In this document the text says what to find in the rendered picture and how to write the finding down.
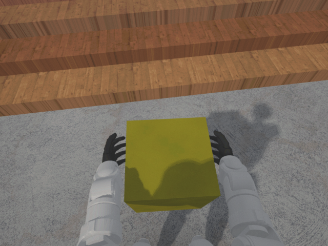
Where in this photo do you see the robot shin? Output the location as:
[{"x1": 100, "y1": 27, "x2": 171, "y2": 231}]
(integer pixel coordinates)
[
  {"x1": 139, "y1": 238, "x2": 150, "y2": 244},
  {"x1": 191, "y1": 235, "x2": 202, "y2": 242}
]

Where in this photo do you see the robot right shin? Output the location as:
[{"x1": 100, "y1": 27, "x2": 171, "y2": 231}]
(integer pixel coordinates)
[{"x1": 191, "y1": 235, "x2": 202, "y2": 242}]

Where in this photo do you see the left robot hand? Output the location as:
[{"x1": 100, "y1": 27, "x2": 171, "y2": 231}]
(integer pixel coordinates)
[{"x1": 102, "y1": 133, "x2": 126, "y2": 166}]

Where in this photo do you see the robot left forearm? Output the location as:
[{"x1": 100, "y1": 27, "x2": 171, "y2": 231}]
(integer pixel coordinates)
[{"x1": 77, "y1": 160, "x2": 123, "y2": 246}]

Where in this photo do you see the robot left shin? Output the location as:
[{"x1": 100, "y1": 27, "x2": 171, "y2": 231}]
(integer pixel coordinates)
[{"x1": 139, "y1": 238, "x2": 150, "y2": 244}]

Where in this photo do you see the robot right upper arm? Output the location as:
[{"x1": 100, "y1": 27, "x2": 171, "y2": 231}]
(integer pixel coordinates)
[{"x1": 231, "y1": 235, "x2": 284, "y2": 246}]

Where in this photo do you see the right robot hand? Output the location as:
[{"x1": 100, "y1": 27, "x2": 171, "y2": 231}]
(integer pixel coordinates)
[{"x1": 209, "y1": 130, "x2": 233, "y2": 165}]

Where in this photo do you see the robot right forearm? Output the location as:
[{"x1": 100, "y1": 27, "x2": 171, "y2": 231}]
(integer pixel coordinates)
[{"x1": 219, "y1": 155, "x2": 284, "y2": 245}]

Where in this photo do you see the carton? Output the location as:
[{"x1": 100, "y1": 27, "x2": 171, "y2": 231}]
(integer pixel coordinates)
[{"x1": 124, "y1": 117, "x2": 220, "y2": 213}]

